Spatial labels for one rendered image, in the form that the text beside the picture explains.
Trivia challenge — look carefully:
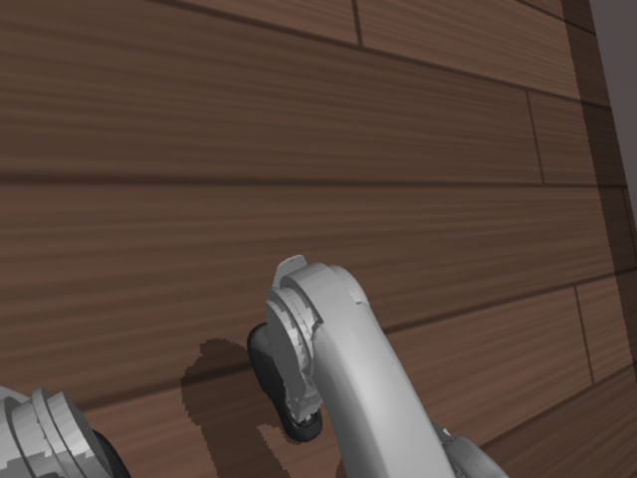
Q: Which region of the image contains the left robot foot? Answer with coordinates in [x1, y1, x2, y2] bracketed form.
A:
[93, 430, 131, 478]

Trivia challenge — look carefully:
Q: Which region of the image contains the right robot hand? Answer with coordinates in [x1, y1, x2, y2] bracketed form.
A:
[431, 422, 510, 478]

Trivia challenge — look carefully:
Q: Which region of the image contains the right robot foot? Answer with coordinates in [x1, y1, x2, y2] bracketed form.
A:
[247, 323, 322, 442]

